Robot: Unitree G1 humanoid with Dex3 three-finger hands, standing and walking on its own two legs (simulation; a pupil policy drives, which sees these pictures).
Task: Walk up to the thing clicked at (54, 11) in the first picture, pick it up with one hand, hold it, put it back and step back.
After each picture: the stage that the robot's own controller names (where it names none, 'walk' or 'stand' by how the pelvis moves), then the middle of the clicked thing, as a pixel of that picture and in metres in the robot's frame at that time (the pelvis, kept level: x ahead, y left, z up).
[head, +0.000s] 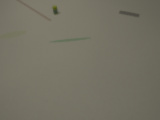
stand; (55, 10) +2.08 +0.39 -0.72
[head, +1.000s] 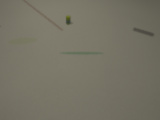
walk; (68, 20) +1.96 +0.16 -0.70
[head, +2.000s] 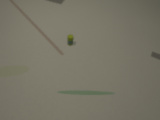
walk; (70, 40) +1.34 +0.09 -0.71
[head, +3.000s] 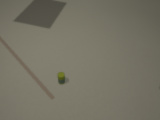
walk; (61, 78) +0.87 +0.17 -0.71
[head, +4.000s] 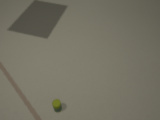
walk; (57, 105) +0.55 +0.20 -0.70
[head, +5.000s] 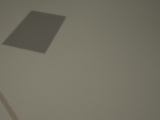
stand; out of the picture +0.35 +0.19 -0.70
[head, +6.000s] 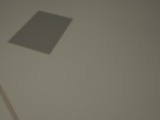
stand; out of the picture +0.34 +0.17 -0.70
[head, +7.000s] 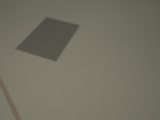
stand; out of the picture +0.30 +0.16 -0.72
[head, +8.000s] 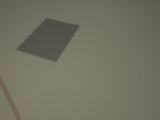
stand; out of the picture +0.31 +0.16 -0.72
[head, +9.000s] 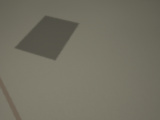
stand; out of the picture +0.29 +0.16 -0.72
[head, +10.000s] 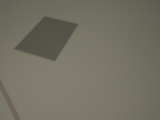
stand; out of the picture +0.29 +0.16 -0.72
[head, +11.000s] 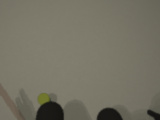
go down; (44, 100) +0.33 +0.20 -0.50
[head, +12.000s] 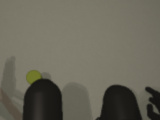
go down; (35, 79) +0.37 +0.24 -0.32
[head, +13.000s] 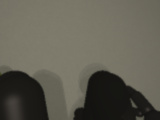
close in; out of the picture +0.33 +0.27 -0.23
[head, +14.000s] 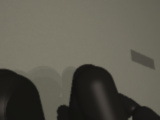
close; out of the picture +0.32 +0.28 -0.20
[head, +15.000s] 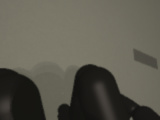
lift; out of the picture +0.31 +0.29 -0.21
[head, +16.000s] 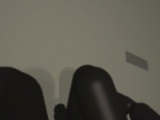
lift; out of the picture +0.31 +0.28 -0.22
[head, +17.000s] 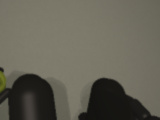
lift; out of the picture +0.28 +0.28 -0.11
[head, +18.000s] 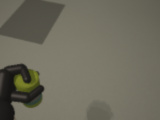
lift; (29, 89) +0.31 +0.18 +0.04
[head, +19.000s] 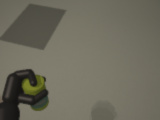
hold; (36, 93) +0.31 +0.17 +0.00
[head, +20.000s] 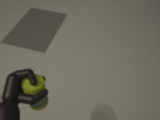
hold; (36, 92) +0.32 +0.17 +0.01
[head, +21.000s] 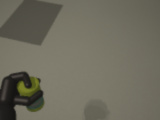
crouch; (32, 94) +0.32 +0.18 -0.02
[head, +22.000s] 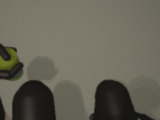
lower; (9, 65) +0.38 +0.24 -0.10
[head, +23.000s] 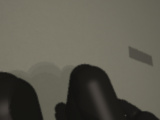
lower; out of the picture +0.36 +0.30 -0.21
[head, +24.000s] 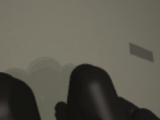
lower; out of the picture +0.36 +0.30 -0.21
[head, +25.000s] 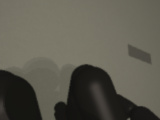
lower; out of the picture +0.34 +0.30 -0.22
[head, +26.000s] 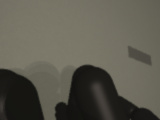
lower; out of the picture +0.33 +0.29 -0.22
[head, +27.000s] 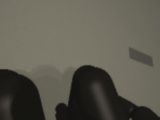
open; out of the picture +0.32 +0.27 -0.22
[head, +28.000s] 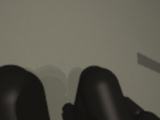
rise; out of the picture +0.30 +0.25 -0.22
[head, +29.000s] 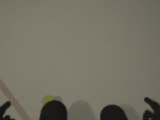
walk; (49, 102) +0.33 +0.20 -0.49
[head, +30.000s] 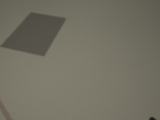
stand; out of the picture +0.29 +0.17 -0.66
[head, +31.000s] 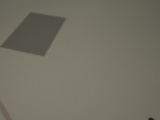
stand; out of the picture +0.29 +0.18 -0.66
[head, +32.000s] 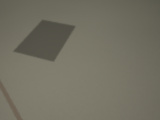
stand; out of the picture +0.32 +0.16 -0.72
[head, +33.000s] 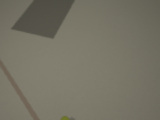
walk; out of the picture +0.35 +0.17 -0.70
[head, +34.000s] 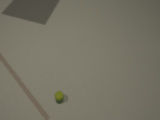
walk; (59, 97) +0.53 +0.14 -0.71
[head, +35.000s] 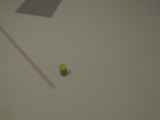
stand; (63, 70) +0.85 +0.23 -0.70
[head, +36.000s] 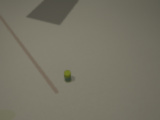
stand; (67, 76) +0.88 +0.15 -0.71
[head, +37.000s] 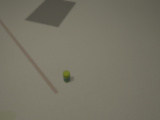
stand; (66, 76) +0.91 +0.16 -0.72
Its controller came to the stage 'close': yes
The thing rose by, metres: 0.71
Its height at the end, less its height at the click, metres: +0.00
